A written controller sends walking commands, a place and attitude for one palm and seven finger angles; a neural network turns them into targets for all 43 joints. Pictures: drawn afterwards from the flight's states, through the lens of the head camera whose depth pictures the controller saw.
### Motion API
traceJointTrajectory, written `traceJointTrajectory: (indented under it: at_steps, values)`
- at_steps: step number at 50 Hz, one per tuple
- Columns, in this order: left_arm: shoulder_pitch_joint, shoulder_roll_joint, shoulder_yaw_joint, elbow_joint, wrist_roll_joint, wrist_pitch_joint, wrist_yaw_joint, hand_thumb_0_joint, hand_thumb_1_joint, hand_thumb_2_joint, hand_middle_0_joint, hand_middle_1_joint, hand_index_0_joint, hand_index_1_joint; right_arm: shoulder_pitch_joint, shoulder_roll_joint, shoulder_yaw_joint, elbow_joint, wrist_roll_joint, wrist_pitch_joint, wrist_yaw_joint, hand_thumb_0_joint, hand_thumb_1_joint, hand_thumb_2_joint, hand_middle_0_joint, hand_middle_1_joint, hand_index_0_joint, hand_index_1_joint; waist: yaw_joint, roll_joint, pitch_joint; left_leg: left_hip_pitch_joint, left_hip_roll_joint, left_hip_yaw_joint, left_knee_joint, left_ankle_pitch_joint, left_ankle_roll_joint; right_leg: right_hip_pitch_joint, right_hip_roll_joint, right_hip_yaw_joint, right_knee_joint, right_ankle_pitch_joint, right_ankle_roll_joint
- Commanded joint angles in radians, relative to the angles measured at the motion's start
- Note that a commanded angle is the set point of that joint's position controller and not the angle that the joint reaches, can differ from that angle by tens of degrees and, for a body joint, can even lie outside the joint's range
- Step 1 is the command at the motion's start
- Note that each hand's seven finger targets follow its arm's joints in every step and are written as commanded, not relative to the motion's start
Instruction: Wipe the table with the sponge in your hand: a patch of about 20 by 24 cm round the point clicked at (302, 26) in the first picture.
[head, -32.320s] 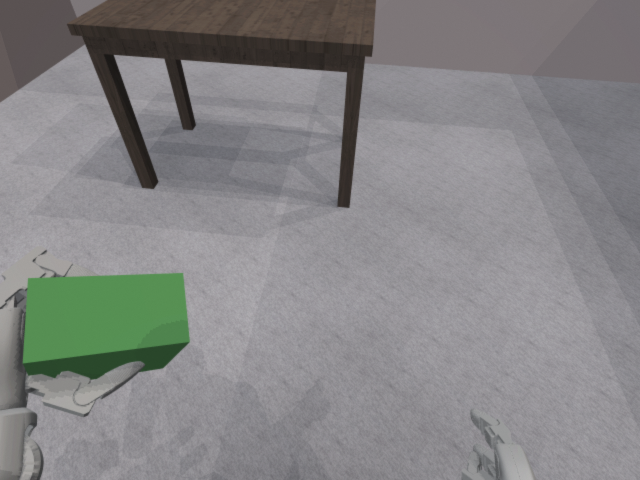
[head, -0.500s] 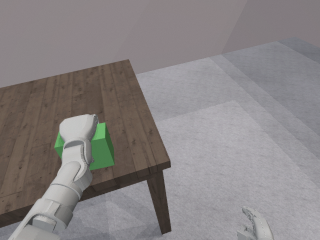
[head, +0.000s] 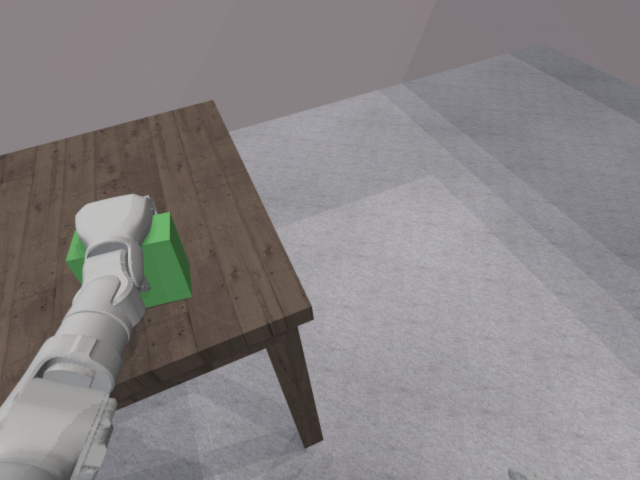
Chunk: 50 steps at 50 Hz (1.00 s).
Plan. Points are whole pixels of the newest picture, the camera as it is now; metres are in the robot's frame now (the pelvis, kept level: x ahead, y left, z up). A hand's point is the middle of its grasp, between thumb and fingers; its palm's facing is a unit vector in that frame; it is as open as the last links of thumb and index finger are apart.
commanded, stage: wipe forward along the third lane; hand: left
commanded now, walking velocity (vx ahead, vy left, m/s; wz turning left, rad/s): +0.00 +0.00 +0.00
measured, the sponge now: (140, 274) +0.38 +0.29 +0.03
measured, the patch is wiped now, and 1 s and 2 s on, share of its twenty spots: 0.90 1.00 1.00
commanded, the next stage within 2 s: wipe back along the third lane in 0.58 s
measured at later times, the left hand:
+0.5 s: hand (132, 224) +0.44 +0.31 +0.08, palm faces -0.08 +0.05 -1.00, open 10.2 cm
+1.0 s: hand (131, 217) +0.46 +0.32 +0.08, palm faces -0.03 +0.05 -1.00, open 10.2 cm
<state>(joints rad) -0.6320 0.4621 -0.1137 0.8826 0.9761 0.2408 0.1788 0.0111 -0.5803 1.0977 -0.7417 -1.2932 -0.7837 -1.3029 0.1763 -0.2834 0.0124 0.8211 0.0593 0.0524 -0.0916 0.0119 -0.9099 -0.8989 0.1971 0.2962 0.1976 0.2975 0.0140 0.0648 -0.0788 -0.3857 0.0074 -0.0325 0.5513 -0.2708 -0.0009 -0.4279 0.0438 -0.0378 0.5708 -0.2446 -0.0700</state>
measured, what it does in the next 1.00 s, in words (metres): shifts its weight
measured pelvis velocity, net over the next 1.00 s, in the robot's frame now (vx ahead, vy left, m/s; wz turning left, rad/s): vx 0.03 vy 0.04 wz -0.03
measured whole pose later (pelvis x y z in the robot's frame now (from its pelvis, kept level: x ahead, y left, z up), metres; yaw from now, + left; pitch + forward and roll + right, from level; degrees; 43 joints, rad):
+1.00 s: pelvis +0.03 +0.04 +0.00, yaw -2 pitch +9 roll +0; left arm -0.74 0.46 -0.13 0.99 0.99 0.28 0.26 0.02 -0.58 1.11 -0.73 -1.30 -0.76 -1.34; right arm 0.24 -0.26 0.01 0.82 0.06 0.08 -0.05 0.01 -0.91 -0.90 0.20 0.30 0.20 0.30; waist -0.01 0.05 -0.10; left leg -0.40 -0.02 0.01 0.53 -0.30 0.02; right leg -0.44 0.02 0.01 0.53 -0.25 -0.02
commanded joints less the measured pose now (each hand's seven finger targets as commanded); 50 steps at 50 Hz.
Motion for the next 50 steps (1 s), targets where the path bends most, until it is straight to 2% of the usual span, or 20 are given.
traceJointTrajectory:
  at_steps: [1, 4, 7, 9, 11, 15, 16, 19, 20, 24, 31, 33, 34, 37, 39, 41, 43, 46, 48, 50]
  values:
    - [-0.317, 0.251, 0.038, 0.012, 0.054, 0.016, 0.041, 0.0, 0.1, 1.3, -1.2, -1.6, -1.2, -1.6, -0.068, -0.12, -0.037, -0.124, 0.004, -0.036, -0.006, 0.0, -0.9, -0.9, 0.2, 0.3, 0.2, 0.3, -0.03, -0.161, -0.139, -0.121, -0.057, 0.054, -0.067, -0.064, 0.04, 0.188, -0.051, 0.132, -0.153, -0.097, 0.06]
    - [-0.323, 0.264, 0.053, 0.019, 0.051, 0.006, 0.039, 0.0, 0.1, 1.3, -1.2, -1.6, -1.2, -1.6, -0.059, -0.122, -0.039, -0.129, 0.003, -0.03, -0.003, 0.0, -0.9, -0.9, 0.2, 0.3, 0.2, 0.3, -0.02, -0.137, -0.182, -0.114, -0.058, 0.051, -0.071, -0.034, 0.039, 0.213, -0.044, 0.122, -0.139, -0.023, 0.055]
    - [-0.336, 0.237, 0.03, 0.044, 0.064, -0.003, 0.043, 0.0, 0.1, 1.3, -1.2, -1.6, -1.2, -1.6, -0.038, -0.125, -0.039, -0.125, 0.004, -0.03, -0.001, 0.0, -0.9, -0.9, 0.2, 0.3, 0.2, 0.3, -0.043, -0.156, -0.154, -0.103, -0.054, 0.052, -0.067, -0.018, 0.042, 0.174, -0.038, 0.101, -0.127, 0.017, 0.056]
    - [-0.341, 0.247, 0.05, 0.039, 0.064, -0.006, 0.047, 0.0, 0.1, 1.3, -1.2, -1.6, -1.2, -1.6, -0.036, -0.125, -0.045, -0.125, 0.003, -0.027, 0.001, 0.0, -0.9, -0.9, 0.2, 0.3, 0.2, 0.3, -0.031, -0.138, -0.191, -0.093, -0.055, 0.051, -0.068, 0.01, 0.04, 0.192, -0.035, 0.1, -0.122, 0.057, 0.051]
    - [-0.337, 0.204, 0.017, 0.051, 0.064, -0.007, 0.053, 0.0, 0.1, 1.3, -1.2, -1.6, -1.2, -1.6, -0.022, -0.122, -0.045, -0.124, 0.004, -0.027, 0.004, 0.0, -0.9, -0.9, 0.2, 0.3, 0.2, 0.3, -0.045, -0.155, -0.174, -0.088, -0.055, 0.054, -0.063, 0.02, 0.043, 0.177, -0.034, 0.088, -0.113, 0.082, 0.054]
    - [-0.386, 0.252, 0.052, 0.076, 0.069, -0.001, 0.064, 0.0, 0.1, 1.3, -1.2, -1.6, -1.2, -1.6, -0.009, -0.129, -0.048, -0.11, 0.003, -0.023, 0.004, 0.0, -0.9, -0.9, 0.2, 0.3, 0.2, 0.3, -0.048, -0.165, -0.189, -0.089, -0.054, 0.05, -0.065, 0.033, 0.043, 0.173, -0.03, 0.08, -0.105, 0.095, 0.052]
    - [-0.369, 0.221, 0.03, 0.08, 0.063, 0.001, 0.063, 0.0, 0.1, 1.3, -1.2, -1.6, -1.2, -1.6, -0.011, -0.126, -0.047, -0.115, 0.003, -0.023, 0.005, 0.0, -0.9, -0.9, 0.2, 0.3, 0.2, 0.3, -0.048, -0.17, -0.191, -0.083, -0.056, 0.054, -0.063, 0.046, 0.044, 0.18, -0.031, 0.078, -0.106, 0.119, 0.053]
    - [-0.396, 0.246, 0.045, 0.08, 0.072, 0.005, 0.061, 0.0, 0.1, 1.3, -1.2, -1.6, -1.2, -1.6, -0.009, -0.13, -0.049, -0.114, 0.002, -0.016, 0.008, 0.0, -0.9, -0.9, 0.2, 0.3, 0.2, 0.3, -0.044, -0.142, -0.209, -0.072, -0.054, 0.05, -0.067, 0.071, 0.04, 0.183, -0.028, 0.074, -0.102, 0.148, 0.046]
    - [-0.417, 0.224, 0.017, 0.082, 0.076, 0.008, 0.061, 0.0, 0.1, 1.3, -1.2, -1.6, -1.2, -1.6, -0.003, -0.128, -0.047, -0.114, 0.004, -0.016, 0.007, 0.0, -0.9, -0.9, 0.2, 0.3, 0.2, 0.3, -0.062, -0.147, -0.2, -0.065, -0.054, 0.054, -0.065, 0.064, 0.042, 0.168, -0.028, 0.07, -0.1, 0.138, 0.05]
    - [-0.466, 0.255, 0.034, 0.096, 0.081, 0.01, 0.06, 0.0, 0.1, 1.3, -1.2, -1.6, -1.2, -1.6, 0.0, -0.132, -0.046, -0.114, 0.001, -0.012, 0.006, 0.0, -0.9, -0.9, 0.2, 0.3, 0.2, 0.3, -0.057, -0.104, -0.198, -0.065, -0.053, 0.047, -0.072, 0.059, 0.038, 0.146, -0.026, 0.066, -0.104, 0.118, 0.041]
    - [-0.51, 0.24, 0.013, 0.153, 0.095, 0.001, 0.067, 0.0, 0.1, 1.3, -1.2, -1.6, -1.2, -1.6, 0.04, -0.132, -0.047, -0.11, -0.001, -0.012, 0.007, 0.0, -0.9, -0.9, 0.2, 0.3, 0.2, 0.3, -0.078, -0.114, -0.203, -0.06, -0.046, 0.04, -0.061, 0.07, 0.038, 0.103, -0.021, 0.051, -0.088, 0.119, 0.04]
    - [-0.55, 0.274, 0.027, 0.155, 0.096, 0.0, 0.074, 0.0, 0.1, 1.3, -1.2, -1.6, -1.2, -1.6, 0.045, -0.137, -0.047, -0.106, -0.002, -0.013, 0.007, 0.0, -0.9, -0.9, 0.2, 0.3, 0.2, 0.3, -0.088, -0.116, -0.217, -0.066, -0.046, 0.042, -0.055, 0.068, 0.039, 0.102, -0.022, 0.057, -0.09, 0.12, 0.043]
    - [-0.538, 0.295, 0.053, 0.152, 0.095, -0.002, 0.074, 0.0, 0.1, 1.3, -1.2, -1.6, -1.2, -1.6, 0.05, -0.136, -0.05, -0.106, -0.003, -0.012, 0.008, 0.0, -0.9, -0.9, 0.2, 0.3, 0.2, 0.3, -0.067, -0.104, -0.253, -0.065, -0.047, 0.038, -0.06, 0.086, 0.036, 0.129, -0.021, 0.056, -0.087, 0.136, 0.037]
    - [-0.462, 0.21, 0.007, 0.155, 0.082, -0.002, 0.073, 0.0, 0.1, 1.3, -1.2, -1.6, -1.2, -1.6, 0.052, -0.127, -0.05, -0.115, -0.003, -0.012, 0.017, 0.0, -0.9, -0.9, 0.2, 0.3, 0.2, 0.3, -0.058, -0.101, -0.269, -0.037, -0.039, 0.045, -0.056, 0.12, 0.035, 0.135, -0.016, 0.047, -0.075, 0.171, 0.036]
    - [-0.426, 0.219, 0.034, 0.135, 0.073, -0.004, 0.072, 0.0, 0.1, 1.3, -1.2, -1.6, -1.2, -1.6, 0.046, -0.126, -0.054, -0.12, -0.004, -0.008, 0.019, 0.0, -0.9, -0.9, 0.2, 0.3, 0.2, 0.3, -0.04, -0.1, -0.295, -0.026, -0.038, 0.043, -0.061, 0.15, 0.033, 0.169, -0.015, 0.05, -0.077, 0.199, 0.031]
    - [-0.375, 0.139, -0.015, 0.137, 0.06, 0.0, 0.071, 0.0, 0.1, 1.3, -1.2, -1.6, -1.2, -1.6, 0.042, -0.122, -0.054, -0.12, -0.001, -0.009, 0.025, 0.0, -0.9, -0.9, 0.2, 0.3, 0.2, 0.3, -0.048, -0.127, -0.244, -0.02, -0.035, 0.044, -0.064, 0.141, 0.035, 0.144, -0.011, 0.037, -0.079, 0.185, 0.034]
    - [-0.365, 0.162, 0.008, 0.113, 0.045, 0.01, 0.076, 0.0, 0.1, 1.3, -1.2, -1.6, -1.2, -1.6, 0.021, -0.126, -0.052, -0.121, 0.002, -0.008, 0.025, 0.0, -0.9, -0.9, 0.2, 0.3, 0.2, 0.3, -0.035, -0.122, -0.231, -0.018, -0.037, 0.046, -0.075, 0.12, 0.036, 0.155, -0.013, 0.044, -0.091, 0.16, 0.033]
    - [-0.324, 0.108, -0.022, 0.089, 0.031, 0.03, 0.07, 0.0, 0.1, 1.3, -1.2, -1.6, -1.2, -1.6, 0.002, -0.121, -0.051, -0.118, 0.003, -0.008, 0.027, 0.0, -0.9, -0.9, 0.2, 0.3, 0.2, 0.3, -0.028, -0.125, -0.218, 0.005, -0.035, 0.046, -0.089, 0.137, 0.036, 0.167, -0.012, 0.037, -0.097, 0.168, 0.03]
    - [-0.324, 0.123, -0.012, 0.064, 0.025, 0.047, 0.066, 0.0, 0.1, 1.3, -1.2, -1.6, -1.2, -1.6, -0.018, -0.122, -0.047, -0.121, 0.005, -0.007, 0.026, 0.0, -0.9, -0.9, 0.2, 0.3, 0.2, 0.3, -0.02, -0.114, -0.208, 0.014, -0.037, 0.044, -0.098, 0.133, 0.034, 0.172, -0.012, 0.036, -0.101, 0.156, 0.027]
    - [-0.318, 0.059, -0.059, 0.029, 0.017, 0.06, 0.055, 0.0, 0.1, 1.3, -1.2, -1.6, -1.2, -1.6, -0.033, -0.115, -0.045, -0.125, 0.006, -0.005, 0.028, 0.0, -0.9, -0.9, 0.2, 0.3, 0.2, 0.3, -0.023, -0.095, -0.202, 0.046, -0.035, 0.042, -0.103, 0.16, 0.033, 0.17, -0.011, 0.029, -0.1, 0.17, 0.023]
